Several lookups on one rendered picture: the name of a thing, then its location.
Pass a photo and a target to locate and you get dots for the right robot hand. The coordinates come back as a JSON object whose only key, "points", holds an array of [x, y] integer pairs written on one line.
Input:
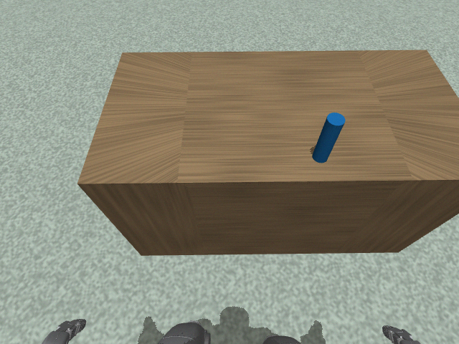
{"points": [[398, 336]]}

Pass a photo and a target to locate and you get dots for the left robot hand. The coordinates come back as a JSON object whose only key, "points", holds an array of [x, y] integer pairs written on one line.
{"points": [[65, 332]]}

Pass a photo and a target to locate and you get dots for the can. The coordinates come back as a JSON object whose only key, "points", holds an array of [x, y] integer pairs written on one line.
{"points": [[329, 134]]}

